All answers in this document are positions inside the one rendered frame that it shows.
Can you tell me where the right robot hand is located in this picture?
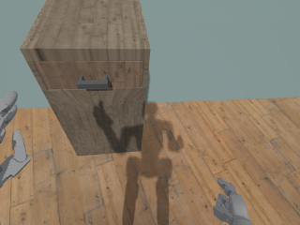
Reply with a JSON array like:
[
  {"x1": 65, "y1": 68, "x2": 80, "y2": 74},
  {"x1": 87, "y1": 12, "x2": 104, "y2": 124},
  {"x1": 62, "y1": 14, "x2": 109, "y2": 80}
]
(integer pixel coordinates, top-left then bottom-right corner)
[{"x1": 213, "y1": 177, "x2": 250, "y2": 225}]

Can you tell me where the drawer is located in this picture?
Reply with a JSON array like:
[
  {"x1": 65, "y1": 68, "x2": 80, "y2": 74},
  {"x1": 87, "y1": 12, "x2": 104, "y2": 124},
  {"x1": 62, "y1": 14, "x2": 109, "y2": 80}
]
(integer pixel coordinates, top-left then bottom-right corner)
[{"x1": 35, "y1": 60, "x2": 143, "y2": 90}]

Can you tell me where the left robot hand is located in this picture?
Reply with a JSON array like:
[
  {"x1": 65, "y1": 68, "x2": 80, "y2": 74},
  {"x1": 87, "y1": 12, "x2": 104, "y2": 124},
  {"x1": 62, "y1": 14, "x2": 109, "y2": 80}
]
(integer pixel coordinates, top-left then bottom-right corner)
[{"x1": 0, "y1": 91, "x2": 31, "y2": 188}]

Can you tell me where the handle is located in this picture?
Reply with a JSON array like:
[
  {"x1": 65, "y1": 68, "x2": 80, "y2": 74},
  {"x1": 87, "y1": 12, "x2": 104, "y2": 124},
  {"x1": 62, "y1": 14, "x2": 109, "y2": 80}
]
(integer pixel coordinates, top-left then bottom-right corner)
[{"x1": 77, "y1": 75, "x2": 109, "y2": 89}]

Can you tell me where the cabinet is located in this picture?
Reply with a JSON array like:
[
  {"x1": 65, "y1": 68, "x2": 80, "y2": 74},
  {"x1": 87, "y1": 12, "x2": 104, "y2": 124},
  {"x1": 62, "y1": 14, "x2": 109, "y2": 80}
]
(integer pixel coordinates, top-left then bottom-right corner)
[{"x1": 20, "y1": 0, "x2": 151, "y2": 157}]

